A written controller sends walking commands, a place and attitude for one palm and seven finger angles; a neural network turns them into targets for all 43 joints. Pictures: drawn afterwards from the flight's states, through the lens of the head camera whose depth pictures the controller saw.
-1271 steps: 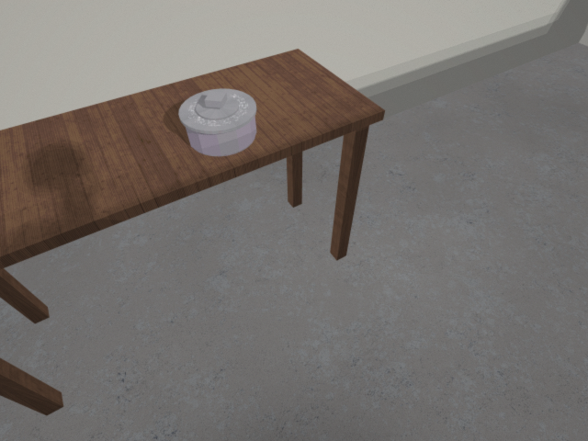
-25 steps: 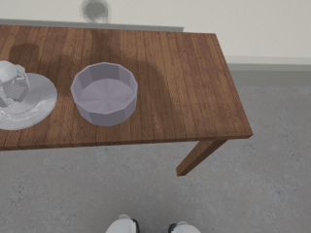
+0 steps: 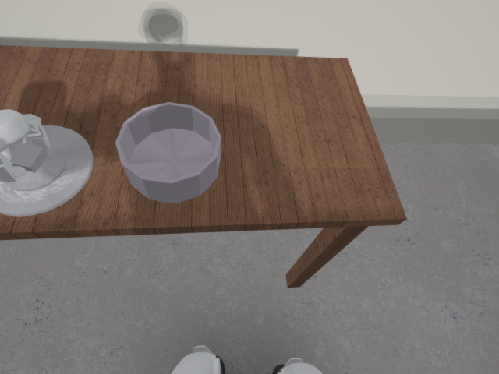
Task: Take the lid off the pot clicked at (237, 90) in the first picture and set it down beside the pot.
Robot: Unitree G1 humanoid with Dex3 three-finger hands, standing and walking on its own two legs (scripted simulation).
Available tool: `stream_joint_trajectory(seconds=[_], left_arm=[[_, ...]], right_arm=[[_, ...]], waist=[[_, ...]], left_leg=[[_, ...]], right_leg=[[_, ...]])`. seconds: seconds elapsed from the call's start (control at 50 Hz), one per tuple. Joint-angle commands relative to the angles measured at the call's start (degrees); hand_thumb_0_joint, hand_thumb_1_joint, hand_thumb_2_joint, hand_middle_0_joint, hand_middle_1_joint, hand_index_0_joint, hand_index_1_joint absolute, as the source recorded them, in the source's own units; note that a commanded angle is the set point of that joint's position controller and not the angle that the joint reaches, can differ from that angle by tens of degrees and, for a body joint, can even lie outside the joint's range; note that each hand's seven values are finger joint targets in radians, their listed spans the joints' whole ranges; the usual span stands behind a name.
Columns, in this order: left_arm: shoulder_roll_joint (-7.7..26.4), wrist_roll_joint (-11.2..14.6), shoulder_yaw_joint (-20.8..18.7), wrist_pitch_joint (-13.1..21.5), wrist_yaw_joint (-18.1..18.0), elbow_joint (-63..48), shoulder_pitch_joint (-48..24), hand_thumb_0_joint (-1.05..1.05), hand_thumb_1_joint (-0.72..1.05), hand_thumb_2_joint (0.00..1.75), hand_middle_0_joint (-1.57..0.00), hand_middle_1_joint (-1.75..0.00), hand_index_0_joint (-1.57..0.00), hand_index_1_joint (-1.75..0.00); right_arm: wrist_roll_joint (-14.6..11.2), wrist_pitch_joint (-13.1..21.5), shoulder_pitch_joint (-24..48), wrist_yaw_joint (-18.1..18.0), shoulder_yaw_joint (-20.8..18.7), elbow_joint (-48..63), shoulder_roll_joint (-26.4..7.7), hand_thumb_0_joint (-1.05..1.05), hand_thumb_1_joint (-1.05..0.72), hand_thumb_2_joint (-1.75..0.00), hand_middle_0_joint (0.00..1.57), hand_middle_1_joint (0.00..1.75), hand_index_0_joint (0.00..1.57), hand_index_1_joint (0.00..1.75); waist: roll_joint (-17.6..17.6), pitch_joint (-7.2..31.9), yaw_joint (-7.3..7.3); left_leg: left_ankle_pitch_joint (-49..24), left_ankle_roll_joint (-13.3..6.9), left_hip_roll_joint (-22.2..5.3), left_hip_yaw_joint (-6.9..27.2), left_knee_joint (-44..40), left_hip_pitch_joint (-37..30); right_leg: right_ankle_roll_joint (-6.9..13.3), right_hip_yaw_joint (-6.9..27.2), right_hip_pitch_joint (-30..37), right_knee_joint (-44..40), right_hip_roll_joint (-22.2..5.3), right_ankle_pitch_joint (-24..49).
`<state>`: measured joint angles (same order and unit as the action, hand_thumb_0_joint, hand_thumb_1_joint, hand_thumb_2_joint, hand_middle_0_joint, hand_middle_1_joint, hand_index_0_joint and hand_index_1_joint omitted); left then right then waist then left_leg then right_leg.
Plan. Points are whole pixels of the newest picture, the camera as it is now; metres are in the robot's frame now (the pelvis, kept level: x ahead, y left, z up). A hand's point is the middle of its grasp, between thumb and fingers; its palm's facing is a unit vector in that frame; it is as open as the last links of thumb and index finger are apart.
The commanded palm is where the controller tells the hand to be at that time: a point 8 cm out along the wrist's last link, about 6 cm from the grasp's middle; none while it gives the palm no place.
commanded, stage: open the fingers wide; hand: left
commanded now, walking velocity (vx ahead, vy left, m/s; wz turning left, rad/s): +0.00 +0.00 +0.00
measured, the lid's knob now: (27, 158) +0.46 +0.37 +0.01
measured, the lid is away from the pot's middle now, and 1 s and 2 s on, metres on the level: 0.23 0.23 0.23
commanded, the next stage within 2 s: raise the empty hand in 0.64 s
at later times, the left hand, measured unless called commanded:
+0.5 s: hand (4, 170) +0.41 +0.37 +0.03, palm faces -0.47 -0.13 -0.87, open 10.6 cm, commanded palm +0.46 +0.37 +0.09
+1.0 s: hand out of the picture +0.42 +0.38 +0.06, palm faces -0.39 -0.13 -0.91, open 11.0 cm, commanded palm +0.45 +0.36 +0.12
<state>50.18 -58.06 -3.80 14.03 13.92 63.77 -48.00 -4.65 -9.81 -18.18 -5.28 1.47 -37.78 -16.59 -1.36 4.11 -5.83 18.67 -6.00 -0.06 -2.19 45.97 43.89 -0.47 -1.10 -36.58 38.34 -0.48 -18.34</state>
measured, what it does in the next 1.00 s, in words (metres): stands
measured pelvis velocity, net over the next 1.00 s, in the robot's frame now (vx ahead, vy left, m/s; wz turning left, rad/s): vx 0.00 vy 0.00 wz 0.01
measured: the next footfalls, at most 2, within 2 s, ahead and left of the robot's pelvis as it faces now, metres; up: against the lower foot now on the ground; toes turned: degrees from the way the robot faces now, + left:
none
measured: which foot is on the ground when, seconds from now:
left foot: down 0.00-1.00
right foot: down 0.00-1.00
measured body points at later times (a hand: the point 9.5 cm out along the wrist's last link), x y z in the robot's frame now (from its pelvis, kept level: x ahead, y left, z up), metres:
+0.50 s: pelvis +0.00 +0.00 +0.00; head +0.11 +0.03 +0.44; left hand +0.43 +0.38 +0.08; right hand +0.04 -0.29 -0.11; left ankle +0.03 +0.05 -0.71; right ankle +0.00 -0.18 -0.70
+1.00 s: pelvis +0.00 +0.00 +0.00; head +0.09 +0.04 +0.44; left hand +0.44 +0.38 +0.11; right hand +0.04 -0.28 -0.10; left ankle +0.03 +0.05 -0.71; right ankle +0.00 -0.18 -0.70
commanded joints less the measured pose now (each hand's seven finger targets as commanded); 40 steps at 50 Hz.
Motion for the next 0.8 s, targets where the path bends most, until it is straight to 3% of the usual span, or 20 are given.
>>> stream_joint_trajectory(seconds=[0.0, 0.02, 0.1, 0.12, 0.16, 0.2, 0.24, 0.26, 0.32, 0.36, 0.42, 0.46, 0.5, 0.56, 0.58, 0.64, 0.72, 0.74, 0.76, 0.78], left_arm=[[20.5, 0.5, -4.3, 0.2, -0.8, -8.5, -21.5, 0.0, 0.27, 0.77, -0.59, -0.96, -0.53, -0.93], [19.3, 0.5, -3.2, 0.3, -0.6, -9.7, -22.2, 0.0, 0.25, 0.76, -0.57, -0.95, -0.52, -0.92], [22.6, 0.4, -6.8, 1.7, -0.6, -13.1, -21.4, 0.0, 0.19, 0.72, -0.51, -0.93, -0.47, -0.91], [21.6, 0.5, -6.2, 1.7, -0.7, -12.4, -20.7, 0.0, 0.17, 0.71, -0.49, -0.93, -0.46, -0.91], [22.9, 1.0, -7.7, 2.2, -0.6, -13.2, -20.6, 0.0, 0.14, 0.69, -0.46, -0.93, -0.43, -0.91], [22.9, 1.2, -8.2, 2.0, -0.9, -11.4, -18.2, 0.0, 0.11, 0.66, -0.43, -0.92, -0.4, -0.91], [20.5, 1.3, -5.7, 1.4, -0.8, -9.4, -18.5, 0.0, 0.08, 0.64, -0.39, -0.91, -0.38, -0.9], [20.4, 1.3, -5.7, 1.8, -0.5, -11.8, -19.6, 0.0, 0.06, 0.63, -0.38, -0.91, -0.37, -0.9], [22.3, 1.0, -7.7, 2.3, -0.5, -14.1, -18.2, 0.0, 0.01, 0.6, -0.33, -0.89, -0.33, -0.89], [21.1, 1.6, -7.2, 2.6, -0.2, -11.6, -17.1, 0.0, 0.01, 0.59, -0.33, -0.9, -0.33, -0.9], [21.5, 1.6, -6.0, 1.9, -0.2, -11.2, -20.5, 0.0, 0.02, 0.59, -0.33, -0.9, -0.33, -0.9], [20.0, 1.4, -4.6, 2.3, -0.1, -12.1, -21.9, 0.0, 0.02, 0.58, -0.33, -0.9, -0.33, -0.9], [22.1, 0.9, -6.0, 2.5, -0.3, -11.6, -21.3, 0.0, 0.02, 0.57, -0.32, -0.91, -0.32, -0.91], [22.8, 0.8, -7.5, 3.2, -0.6, -14.8, -20.8, 0.0, 0.03, 0.56, -0.32, -0.92, -0.32, -0.92], [22.8, 0.8, -7.9, 3.1, -0.8, -14.7, -20.3, 0.0, 0.03, 0.55, -0.32, -0.92, -0.32, -0.92], [22.7, 1.6, -7.7, 1.7, -1.0, -7.9, -17.1, 0.0, 0.03, 0.55, -0.32, -0.92, -0.32, -0.92], [19.0, 0.5, -3.6, 1.4, -0.6, -10.6, -20.8, 0.0, 0.02, 0.57, -0.32, -0.91, -0.32, -0.91], [19.5, 0.5, -3.9, 1.4, -0.5, -11.3, -21.4, 0.0, 0.02, 0.57, -0.32, -0.91, -0.32, -0.91], [20.6, 0.8, -5.0, 2.0, -0.1, -14.7, -22.6, 0.0, 0.02, 0.57, -0.32, -0.91, -0.32, -0.91], [24.3, 0.8, -8.0, 2.5, -0.2, -18.0, -24.1, 0.0, 0.02, 0.57, -0.32, -0.91, -0.32, -0.91]], right_arm=[[0.0, 1.0, -7.1, -1.3, -3.9, 2.6, -12.2, 0.0, -0.9, -0.9, 0.2, 0.3, 0.2, 0.3], [0.0, 1.1, -7.1, -1.3, -3.9, 2.7, -12.0, 0.0, -0.9, -0.9, 0.2, 0.3, 0.2, 0.3], [0.4, 1.0, -7.3, -1.5, -4.3, 2.5, -11.8, 0.0, -0.9, -0.9, 0.2, 0.3, 0.2, 0.3], [0.4, 0.9, -7.2, -1.5, -4.2, 2.8, -11.6, 0.0, -0.9, -0.9, 0.2, 0.3, 0.2, 0.3], [0.4, 0.9, -7.1, -1.6, -4.1, 2.6, -11.8, 0.0, -0.9, -0.9, 0.2, 0.3, 0.2, 0.3], [0.4, 0.5, -7.1, -1.4, -4.3, 2.6, -11.7, 0.0, -0.9, -0.9, 0.2, 0.3, 0.2, 0.3], [0.3, 0.4, -6.9, -1.2, -4.2, 2.3, -11.9, 0.0, -0.9, -0.9, 0.2, 0.3, 0.2, 0.3], [0.2, 0.4, -6.6, -1.1, -4.3, 2.3, -11.8, 0.0, -0.9, -0.9, 0.2, 0.3, 0.2, 0.3], [0.4, 0.1, -6.9, -0.9, -4.6, 2.4, -11.6, 0.0, -0.9, -0.9, 0.2, 0.3, 0.2, 0.3], [0.3, 0.3, -7.0, -1.0, -4.4, 2.3, -11.6, 0.0, -0.9, -0.9, 0.2, 0.3, 0.2, 0.3], [0.2, 0.1, -6.8, -1.3, -4.2, 2.0, -12.0, 0.0, -0.9, -0.9, 0.2, 0.3, 0.2, 0.3], [0.0, 0.8, -6.7, -1.5, -4.1, 1.8, -11.9, 0.0, -0.9, -0.9, 0.2, 0.3, 0.2, 0.3], [0.1, 0.8, -7.0, -1.7, -3.9, 1.6, -12.0, 0.0, -0.9, -0.9, 0.2, 0.3, 0.2, 0.3], [0.4, 1.0, -7.0, -1.7, -4.1, 2.0, -11.7, 0.0, -0.9, -0.9, 0.2, 0.3, 0.2, 0.3], [0.6, 0.8, -7.0, -1.5, -4.4, 1.8, -11.6, 0.0, -0.9, -0.9, 0.2, 0.3, 0.2, 0.3], [0.2, 0.4, -6.7, -1.3, -3.9, 2.3, -11.9, 0.0, -0.9, -0.9, 0.2, 0.3, 0.2, 0.3], [0.1, 0.4, -6.9, -0.9, -4.2, 2.1, -12.0, 0.0, -0.9, -0.9, 0.2, 0.3, 0.2, 0.3], [0.1, 0.5, -6.7, -0.9, -4.2, 2.2, -11.9, 0.0, -0.9, -0.9, 0.2, 0.3, 0.2, 0.3], [0.2, 0.7, -6.6, -1.1, -4.2, 2.3, -11.9, 0.0, -0.9, -0.9, 0.2, 0.3, 0.2, 0.3], [0.4, 0.5, -7.0, -1.4, -4.4, 2.3, -12.1, 0.0, -0.9, -0.9, 0.2, 0.3, 0.2, 0.3]], waist=[[-8.4, 21.4, -0.23], [-8.9, 22.4, -0.4], [-12.2, 26.9, 0.63], [-11.9, 25.9, 0.36], [-11.2, 26.8, 0.57], [-10.0, 25.8, 0.6], [-8.1, 22.0, -0.08], [-10.5, 23.1, 0.47], [-12.4, 26.0, 1.21], [-9.5, 25.2, 0.57], [-7.7, 22.4, -0.46], [-10.0, 21.5, -0.64], [-10.4, 22.6, -0.3], [-14.6, 26.7, 0.73], [-14.1, 27.1, 0.59], [-6.1, 22.5, 0.14], [-11.0, 21.7, -0.13], [-11.8, 21.7, 0.02], [-12.6, 24.6, 0.52], [-14.3, 28.7, 0.94]], left_leg=[[-16.2, 2.8, -1.3, 7.4, -5.8, -30.7], [-17.1, 2.8, -1.2, 7.2, -5.6, -31.1], [-27.0, 3.9, -1.7, 7.7, -4.2, -36.0], [-27.3, 3.8, -1.5, 7.3, -4.0, -35.1], [-30.1, 3.8, -1.7, 7.4, -3.7, -35.2], [-29.5, 3.8, -1.4, 7.0, -3.6, -34.4], [-24.3, 3.3, -1.3, 6.5, -4.1, -30.9], [-26.6, 3.4, -1.5, 6.6, -4.3, -32.6], [-30.3, 4.1, -1.5, 7.1, -3.8, -35.7], [-29.8, 3.5, -1.6, 7.0, -3.6, -34.5], [-21.3, 2.8, -1.3, 6.8, -4.8, -30.8], [-20.1, 2.6, -1.6, 6.9, -5.3, -32.0], [-20.1, 2.9, -1.5, 7.3, -4.8, -32.4], [-27.5, 3.7, -1.6, 7.5, -4.2, -36.0], [-28.6, 4.1, -1.8, 8.0, -3.9, -37.1], [-20.3, 2.6, -1.0, 6.3, -4.1, -28.7], [-20.3, 3.6, -1.5, 7.6, -5.0, -32.2], [-19.7, 3.6, -1.7, 7.8, -5.1, -32.6], [-23.2, 3.6, -2.0, 8.1, -5.0, -35.1], [-26.6, 4.0, -2.0, 8.7, -4.7, -38.1]], right_leg=[[3.1, -3.4, -7.5, -3.8, 4.2, 3.0], [3.1, -3.4, -7.1, -3.8, 4.3, 3.7], [3.2, -3.6, -6.7, -3.2, 4.4, 6.5], [3.1, -3.6, -6.7, -3.3, 4.5, 7.0], [3.1, -3.6, -5.8, -3.1, 4.4, 8.6], [2.9, -3.8, -5.6, -3.1, 4.6, 8.4], [2.9, -3.9, -6.4, -3.5, 4.6, 6.9], [3.1, -3.7, -6.2, -3.5, 4.3, 7.5], [3.3, -3.9, -5.8, -3.4, 4.6, 7.9], [3.1, -3.8, -5.8, -3.4, 4.7, 8.5], [2.9, -3.7, -6.0, -3.9, 4.5, 5.4], [3.1, -3.7, -7.5, -4.1, 4.3, 4.5], [3.2, -3.8, -7.6, -3.6, 4.5, 4.0], [3.5, -3.7, -6.8, -3.4, 4.4, 6.6], [3.3, -4.0, -7.4, -3.2, 4.5, 6.3], [2.9, -3.7, -5.0, -3.4, 4.6, 6.1], [3.4, -4.1, -9.2, -3.3, 4.6, 3.6], [3.4, -3.9, -9.2, -3.4, 4.5, 3.1], [3.5, -3.8, -8.0, -3.5, 4.4, 4.4], [3.4, -3.5, -6.4, -3.5, 4.4, 5.5]])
